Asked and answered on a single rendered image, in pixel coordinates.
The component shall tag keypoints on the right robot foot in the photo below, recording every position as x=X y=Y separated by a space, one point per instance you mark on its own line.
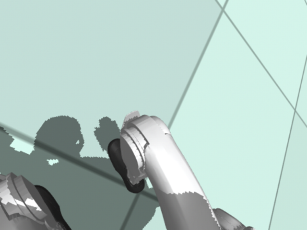
x=114 y=153

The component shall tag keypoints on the left robot foot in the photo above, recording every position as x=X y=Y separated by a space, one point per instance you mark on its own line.
x=53 y=206

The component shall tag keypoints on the right robot hand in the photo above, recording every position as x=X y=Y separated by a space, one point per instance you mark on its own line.
x=226 y=221

